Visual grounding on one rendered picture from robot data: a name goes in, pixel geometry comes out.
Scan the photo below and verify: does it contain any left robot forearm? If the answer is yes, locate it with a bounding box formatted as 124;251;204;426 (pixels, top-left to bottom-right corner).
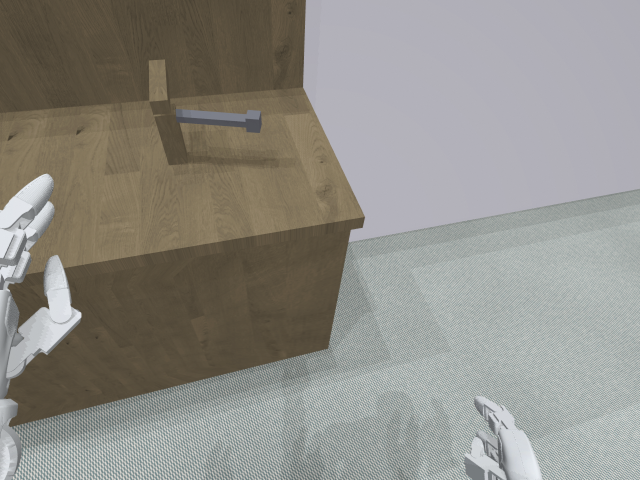
0;398;22;480

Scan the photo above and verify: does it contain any robot left hand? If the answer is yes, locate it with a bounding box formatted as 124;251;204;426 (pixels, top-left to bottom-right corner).
0;174;81;399

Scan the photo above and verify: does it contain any robot right hand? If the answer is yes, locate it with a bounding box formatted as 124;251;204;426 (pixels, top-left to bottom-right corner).
465;396;543;480

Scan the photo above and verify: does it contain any counter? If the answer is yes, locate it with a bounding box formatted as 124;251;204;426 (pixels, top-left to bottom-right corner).
0;0;365;427

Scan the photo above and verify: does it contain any tap lever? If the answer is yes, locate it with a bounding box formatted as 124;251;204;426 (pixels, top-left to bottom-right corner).
176;109;262;133

